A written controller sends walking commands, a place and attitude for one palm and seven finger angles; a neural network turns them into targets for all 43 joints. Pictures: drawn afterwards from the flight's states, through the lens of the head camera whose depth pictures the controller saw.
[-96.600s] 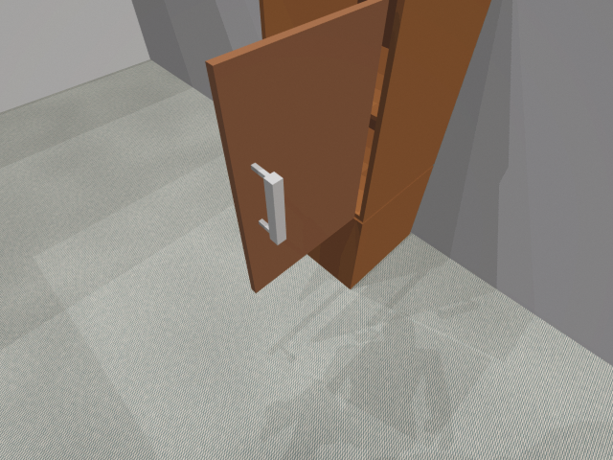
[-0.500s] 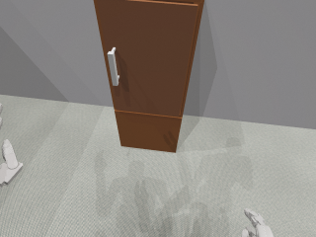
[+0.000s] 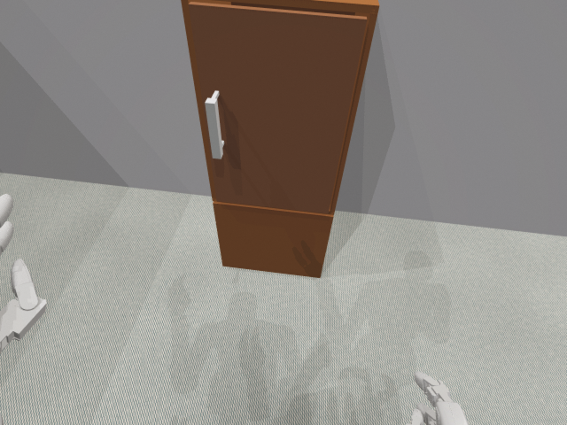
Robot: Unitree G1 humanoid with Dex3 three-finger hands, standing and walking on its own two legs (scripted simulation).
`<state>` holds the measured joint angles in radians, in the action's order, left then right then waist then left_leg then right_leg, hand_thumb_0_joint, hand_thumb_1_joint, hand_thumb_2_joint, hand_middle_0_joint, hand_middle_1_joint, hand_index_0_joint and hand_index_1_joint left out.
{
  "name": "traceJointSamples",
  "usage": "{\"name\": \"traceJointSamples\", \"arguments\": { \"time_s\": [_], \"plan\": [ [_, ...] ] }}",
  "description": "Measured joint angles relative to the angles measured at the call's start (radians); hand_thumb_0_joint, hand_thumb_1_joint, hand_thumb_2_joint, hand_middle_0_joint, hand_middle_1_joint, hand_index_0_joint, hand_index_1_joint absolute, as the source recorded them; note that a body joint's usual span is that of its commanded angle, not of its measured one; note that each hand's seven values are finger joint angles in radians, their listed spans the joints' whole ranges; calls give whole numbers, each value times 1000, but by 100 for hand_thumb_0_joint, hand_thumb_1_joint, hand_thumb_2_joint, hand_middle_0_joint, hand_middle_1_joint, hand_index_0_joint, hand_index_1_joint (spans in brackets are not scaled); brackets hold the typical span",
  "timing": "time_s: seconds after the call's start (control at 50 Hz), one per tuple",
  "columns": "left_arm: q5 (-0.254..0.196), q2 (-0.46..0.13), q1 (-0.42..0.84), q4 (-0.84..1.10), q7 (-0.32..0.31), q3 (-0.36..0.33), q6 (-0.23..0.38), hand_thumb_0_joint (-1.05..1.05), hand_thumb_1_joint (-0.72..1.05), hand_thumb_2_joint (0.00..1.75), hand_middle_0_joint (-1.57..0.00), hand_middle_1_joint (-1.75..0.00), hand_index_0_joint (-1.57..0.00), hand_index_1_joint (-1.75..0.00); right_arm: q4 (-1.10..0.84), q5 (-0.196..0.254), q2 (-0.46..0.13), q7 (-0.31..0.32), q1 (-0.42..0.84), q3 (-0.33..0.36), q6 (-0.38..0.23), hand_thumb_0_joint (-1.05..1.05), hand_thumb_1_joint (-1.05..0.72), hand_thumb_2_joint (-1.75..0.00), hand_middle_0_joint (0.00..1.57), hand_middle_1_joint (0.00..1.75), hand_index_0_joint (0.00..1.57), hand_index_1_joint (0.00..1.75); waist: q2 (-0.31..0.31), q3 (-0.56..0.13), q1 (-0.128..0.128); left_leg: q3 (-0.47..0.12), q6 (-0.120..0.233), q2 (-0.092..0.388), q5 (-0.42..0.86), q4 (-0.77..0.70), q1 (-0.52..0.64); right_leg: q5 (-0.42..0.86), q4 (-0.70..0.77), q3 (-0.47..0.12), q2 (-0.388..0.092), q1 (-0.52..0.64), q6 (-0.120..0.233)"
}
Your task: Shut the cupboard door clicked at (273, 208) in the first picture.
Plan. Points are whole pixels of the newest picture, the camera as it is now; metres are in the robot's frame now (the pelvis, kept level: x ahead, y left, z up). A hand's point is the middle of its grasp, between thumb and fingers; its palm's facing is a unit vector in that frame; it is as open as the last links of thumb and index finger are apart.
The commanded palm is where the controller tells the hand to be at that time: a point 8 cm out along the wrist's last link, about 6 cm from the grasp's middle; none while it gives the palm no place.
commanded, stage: let the arm hang, fingers relaxed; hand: left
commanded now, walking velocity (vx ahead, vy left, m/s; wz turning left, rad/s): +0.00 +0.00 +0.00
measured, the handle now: (216, 125) +0.82 +0.22 -0.03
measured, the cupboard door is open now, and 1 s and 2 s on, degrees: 0 0 0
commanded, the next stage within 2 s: look to check the result in 1.20 s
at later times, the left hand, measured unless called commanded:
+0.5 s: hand out of the picture -0.03 +0.17 -0.18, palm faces +0.01 -0.99 -0.17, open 7.1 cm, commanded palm none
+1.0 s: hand out of the picture +0.00 +0.18 -0.17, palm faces +0.03 -0.98 -0.22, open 7.4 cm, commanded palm none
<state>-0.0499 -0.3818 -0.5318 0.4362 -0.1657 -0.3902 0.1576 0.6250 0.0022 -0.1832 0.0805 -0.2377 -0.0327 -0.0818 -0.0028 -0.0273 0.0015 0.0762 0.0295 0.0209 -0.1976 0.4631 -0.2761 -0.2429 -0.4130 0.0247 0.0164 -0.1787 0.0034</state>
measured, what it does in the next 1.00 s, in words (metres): stands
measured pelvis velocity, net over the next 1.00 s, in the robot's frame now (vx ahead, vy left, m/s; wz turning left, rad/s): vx -0.02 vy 0.00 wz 0.01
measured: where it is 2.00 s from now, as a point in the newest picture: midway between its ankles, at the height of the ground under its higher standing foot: outside the picture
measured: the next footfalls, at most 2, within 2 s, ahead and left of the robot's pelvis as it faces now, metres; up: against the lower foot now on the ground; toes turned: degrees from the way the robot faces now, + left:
none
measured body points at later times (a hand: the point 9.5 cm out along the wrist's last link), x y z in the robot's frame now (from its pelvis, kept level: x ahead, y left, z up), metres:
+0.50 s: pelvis -0.02 -0.01 +0.00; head +0.00 +0.01 +0.45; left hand -0.03 +0.23 -0.17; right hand +0.00 -0.27 -0.14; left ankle +0.03 +0.10 -0.74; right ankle -0.02 -0.12 -0.74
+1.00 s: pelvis -0.02 +0.00 +0.00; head -0.02 -0.01 +0.45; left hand +0.00 +0.23 -0.15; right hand +0.00 -0.23 -0.16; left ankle +0.03 +0.10 -0.74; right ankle -0.02 -0.12 -0.74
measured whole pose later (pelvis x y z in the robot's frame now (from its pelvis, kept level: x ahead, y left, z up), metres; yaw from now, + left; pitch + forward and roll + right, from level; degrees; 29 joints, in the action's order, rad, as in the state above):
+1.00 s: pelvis -0.02 +0.00 +0.00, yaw +1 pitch -2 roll +0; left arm 0.01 -0.18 -0.25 -1.11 -0.02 -0.01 0.00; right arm 1.11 -0.02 -0.17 0.02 -0.26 0.01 0.01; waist 0.02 0.01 0.01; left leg 0.07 0.03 0.01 -0.15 0.40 -0.23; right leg -0.23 -0.42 0.03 0.00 -0.16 0.01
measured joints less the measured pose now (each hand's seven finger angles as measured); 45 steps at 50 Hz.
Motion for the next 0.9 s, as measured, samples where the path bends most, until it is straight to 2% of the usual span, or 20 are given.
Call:
{"name": "traceJointSamples", "arguments": {
  "time_s": [0.1, 0.12, 0.14, 0.18, 0.26, 0.32, 0.38, 0.4, 0.46, 0.56, 0.74, 0.9],
  "plan": [
    [0, -9, -9, 4, 0, -5, 7, 1, 88, 90, -21, -30, -21, -30, -5, 0, -6, 1, 1, 6, -1, 1, -90, -90, 20, 30, 21, 30, 1, -1, 9, -1, 3, -2, 6, -6, -3, 9, 10, 1, -1, -1, -3],
    [8, -16, 14, -47, 9, 17, 31, 1, 89, 90, -21, -30, -21, -30, 16, 6, -16, -17, 6, 15, -28, 1, -90, -90, 20, 30, 21, 30, 8, -5, 6, -4, 4, -2, 5, 5, -17, 7, 0, 5, -3, -13, -3],
    [21, -22, 61, -134, 35, 58, 24, 1, 89, 90, -21, -30, -21, -30, 45, 9, -34, -40, 18, 21, -40, 1, -90, -90, 20, 30, 21, 30, 20, -8, -1, -7, 6, -6, 2, 22, -33, 0, -21, 9, -7, -28, -5],
    [43, -16, 164, -361, 91, 154, -49, 0, 89, 90, -20, -30, -20, -30, 100, 4, -80, -73, 52, 24, -15, 1, -90, -90, 20, 30, 21, 30, 47, -11, -11, -7, 14, -16, -5, 54, -60, -21, -75, 11, -19, -64, -8],
    [65, 44, 282, -823, 153, 311, -177, 0, 90, 90, -20, -30, -20, -30, 170, -11, -127, -92, 112, 22, 48, 1, -90, -90, 20, 30, 21, 30, 67, 14, 10, 6, 23, -30, -13, 87, -78, -52, -156, -1, -36, -106, -14],
    [72, 112, 289, -1071, 170, 383, -211, 1, 90, 90, -20, -30, -20, -30, 210, -19, -124, -92, 107, 24, 72, 1, -90, -90, 20, 30, 21, 30, 45, 39, 28, 11, 19, -28, -5, 78, -67, -51, -160, -6, -34, -103, -9],
    [71, 178, 265, -1249, 174, 420, -217, 1, 90, 90, -20, -30, -20, -30, 265, -24, -104, -87, 72, 25, 92, 1, -90, -90, 20, 30, 21, 30, 7, 60, 33, 6, 10, -23, 7, 55, -51, -40, -136, -2, -27, -86, -1],
    [69, 193, 255, -1296, 166, 416, -215, 1, 91, 90, -20, -30, -20, -30, 287, -25, -94, -84, 56, 25, 96, 1, -90, -90, 20, 30, 21, 30, -5, 66, 30, 2, 7, -20, 11, 47, -46, -35, -125, 2, -24, -79, 2],
    [67, 187, 231, -1403, 157, 393, -202, 1, 97, 90, -21, -30, -21, -30, 357, -25, -64, -76, 5, 26, 108, 1, -90, -90, 20, 30, 20, 30, -28, 79, 15, -14, -2, -11, 23, 26, -34, -17, -84, 17, -12, -53, 11],
    [62, 173, 191, -1522, 160, 384, -184, 1, 95, 90, -20, -30, -21, -30, 448, -19, -33, -64, -49, 33, 116, 1, -90, -90, 20, 30, 20, 30, -18, 88, 0, -25, -8, -2, 34, -2, -9, 9, -25, 27, 0, -12, 18],
    [61, 170, 193, -1592, 150, 374, -172, 1, 91, 90, -20, -30, -20, -30, 494, -16, -3, -56, -61, 41, 107, 1, -90, -90, 20, 30, 20, 30, 23, 70, 4, -15, -4, -7, 48, -37, 26, 21, 1, 18, -5, 15, 14],
    [64, 184, 249, -1565, 146, 373, -162, 0, 91, 90, -20, -30, -20, -30, 490, -19, 12, -59, -33, 41, 97, 1, -90, -90, 20, 30, 20, 30, 27, 42, 9, -7, -1, -14, 51, -50, 39, 15, -8, 10, -12, 16, 10]
  ]
}}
